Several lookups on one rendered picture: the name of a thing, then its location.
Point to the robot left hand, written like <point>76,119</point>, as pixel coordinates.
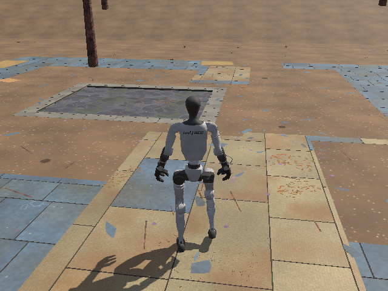
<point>158,173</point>

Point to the robot right foot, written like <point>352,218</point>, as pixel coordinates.
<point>212,234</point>

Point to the robot right upper arm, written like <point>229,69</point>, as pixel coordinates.
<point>212,127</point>

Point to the robot right forearm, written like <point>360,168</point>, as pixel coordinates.
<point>223,160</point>

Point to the robot right hand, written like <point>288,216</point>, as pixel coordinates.
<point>227,172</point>

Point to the robot left forearm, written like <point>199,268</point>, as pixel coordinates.
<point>162,161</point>

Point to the robot left upper arm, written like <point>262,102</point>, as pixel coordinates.
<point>174,128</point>

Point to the left robot thigh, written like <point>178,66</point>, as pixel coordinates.
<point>179,177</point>

